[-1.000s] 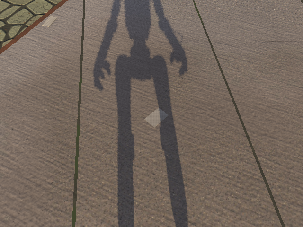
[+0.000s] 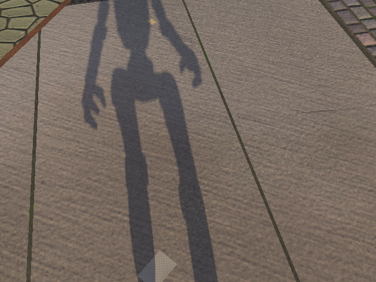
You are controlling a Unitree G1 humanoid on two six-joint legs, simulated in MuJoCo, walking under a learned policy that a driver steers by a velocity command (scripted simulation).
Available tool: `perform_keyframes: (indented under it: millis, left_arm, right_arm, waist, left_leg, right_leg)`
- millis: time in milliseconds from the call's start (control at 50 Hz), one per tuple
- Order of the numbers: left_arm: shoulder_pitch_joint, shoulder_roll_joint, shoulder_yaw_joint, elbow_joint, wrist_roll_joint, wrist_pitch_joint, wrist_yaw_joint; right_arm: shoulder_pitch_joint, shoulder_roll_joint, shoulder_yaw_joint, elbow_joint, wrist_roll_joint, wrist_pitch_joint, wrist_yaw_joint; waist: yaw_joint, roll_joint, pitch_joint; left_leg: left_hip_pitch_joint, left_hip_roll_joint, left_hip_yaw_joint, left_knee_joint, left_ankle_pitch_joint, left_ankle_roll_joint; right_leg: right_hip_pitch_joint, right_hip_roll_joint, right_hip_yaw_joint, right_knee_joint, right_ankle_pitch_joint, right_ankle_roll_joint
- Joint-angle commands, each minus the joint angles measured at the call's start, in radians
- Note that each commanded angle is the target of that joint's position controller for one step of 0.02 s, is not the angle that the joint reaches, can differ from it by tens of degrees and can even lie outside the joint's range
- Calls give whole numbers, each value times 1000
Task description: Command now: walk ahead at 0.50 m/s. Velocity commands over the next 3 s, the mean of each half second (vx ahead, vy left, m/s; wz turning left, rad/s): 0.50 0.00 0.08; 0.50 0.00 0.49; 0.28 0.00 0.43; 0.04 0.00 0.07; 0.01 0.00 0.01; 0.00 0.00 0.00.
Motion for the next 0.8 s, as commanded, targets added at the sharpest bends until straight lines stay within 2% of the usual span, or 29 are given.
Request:
perform_keyframes:
  millis: [20,40,60,80,120,180,260,340,400,420,440,460,480,500,520,540,560,580,600,620,660,720,800]
  left_arm:
    - [-87,128,24,-115,-6,-42,3]
    - [-81,120,31,-114,8,-31,8]
    - [-54,101,30,-104,11,-18,10]
    - [-32,79,27,-96,11,-7,11]
    - [-52,67,27,-104,15,6,15]
    - [-158,62,26,-135,24,5,15]
    - [-291,32,14,-165,18,-8,0]
    - [-419,33,8,-210,10,-20,-22]
    - [-428,60,14,-227,8,-36,-39]
    - [-396,77,20,-220,8,-41,-40]
    - [-325,99,31,-202,10,-46,-37]
    - [-177,144,55,-157,14,-48,-29]
    - [13,217,76,-126,32,-48,-16]
    - [78,288,92,-101,36,-38,-17]
    - [80,182,66,-109,32,-35,-15]
    - [3,134,49,-119,28,-35,-10]
    - [-69,110,39,-124,28,-36,-9]
    - [-122,78,31,-121,31,-38,-13]
    - [-152,72,29,-116,38,-43,-13]
    - [-173,62,29,-111,37,-47,-15]
    - [-182,77,37,-95,37,-55,-12]
    - [-162,106,49,-71,40,-53,1]
    - [-143,139,58,-56,35,-40,14]
  right_arm:
    - [159,-123,-31,-1,-2,1,-8]
    - [123,-97,-23,-6,-13,-5,-5]
    - [108,-87,-21,-3,-18,-8,-3]
    - [113,-92,-23,3,-17,-14,-2]
    - [135,-117,-29,22,-13,-21,-8]
    - [188,-138,-34,46,-8,-12,-26]
    - [244,-151,-32,69,2,-1,-38]
    - [327,-156,-33,107,11,17,-41]
    - [327,-174,-42,115,16,34,-50]
    - [313,-184,-46,112,17,37,-53]
    - [286,-192,-49,105,18,40,-54]
    - [272,-172,-41,98,13,42,-53]
    - [261,-118,-20,68,-4,39,-52]
    - [405,12,15,57,6,20,-46]
    - [370,-92,-8,74,29,7,-45]
    - [280,-153,-28,44,46,3,-46]
    - [230,-144,-29,33,41,6,-51]
    - [201,-131,-35,30,26,15,-54]
    - [230,-110,-39,29,26,28,-52]
    - [246,-90,-38,31,28,42,-50]
    - [231,-62,-39,15,29,65,-49]
    - [169,-56,-40,-19,17,77,-46]
    - [47,-41,-32,-61,13,66,-19]
  waist:
    - [-83,66,-112]
    - [-46,80,-80]
    - [-22,97,-72]
    - [-10,98,-71]
    - [-2,87,-42]
    - [-28,63,-15]
    - [-75,66,10]
    - [-119,63,50]
    - [-91,83,48]
    - [-68,96,29]
    - [-21,106,-11]
    - [49,89,-109]
    - [122,8,-271]
    - [63,-268,-418]
    - [95,-213,-417]
    - [88,-157,-262]
    - [61,-91,-181]
    - [35,-56,-105]
    - [-3,-107,-86]
    - [-19,-106,-66]
    - [-37,-79,-31]
    - [-33,-47,0]
    - [4,-33,28]
  left_leg:
    - [480,307,-463,-325,-94,188]
    - [376,270,-393,-354,-21,172]
    - [315,244,-345,-383,15,168]
    - [287,233,-311,-406,52,173]
    - [261,229,-250,-436,142,189]
    - [310,220,-196,-451,219,179]
    - [347,188,-127,-458,200,141]
    - [445,225,-156,-414,181,144]
    - [506,263,-207,-341,226,131]
    - [508,268,-221,-309,270,123]
    - [493,251,-214,-236,385,108]
    - [437,193,-178,-75,468,80]
    - [243,123,-130,220,273,39]
    - [-156,-38,-77,572,-316,-26]
    - [-251,-1,-201,711,-424,-23]
    - [-309,45,-193,742,-344,-15]
    - [-282,92,-169,716,-258,-17]
    - [-247,117,-167,666,-201,-16]
    - [-186,144,-173,637,-159,-20]
    - [-151,153,-168,619,-145,-24]
    - [-161,160,-161,585,-110,-32]
    - [-228,162,-167,467,9,-45]
    - [-204,146,-104,245,176,-39]
  right_leg:
    - [-508,-98,32,225,107,-27]
    - [-440,-133,38,160,161,-27]
    - [-381,-145,39,132,190,-24]
    - [-358,-148,32,111,208,-19]
    - [-386,-156,21,49,255,0]
    - [-475,-159,11,-111,402,25]
    - [-445,-123,-26,-353,570,24]
    - [-456,-91,-37,-480,546,19]
    - [-411,-69,-21,-551,457,-2]
    - [-348,-56,-27,-563,425,-10]
    - [-229,-30,-48,-587,408,-25]
    - [-6,-21,-60,-595,422,-54]
    - [313,-184,98,-546,436,-119]
    - [669,-431,532,-624,271,-263]
    - [632,-427,630,-707,153,-250]
    - [505,-396,470,-728,169,-200]
    - [365,-360,351,-756,243,-176]
    - [243,-316,254,-801,298,-156]
    - [164,-302,188,-836,333,-156]
    - [115,-286,137,-866,357,-157]
    - [69,-281,51,-906,415,-162]
    - [86,-282,-49,-926,483,-165]
    - [119,-263,-168,-933,495,-140]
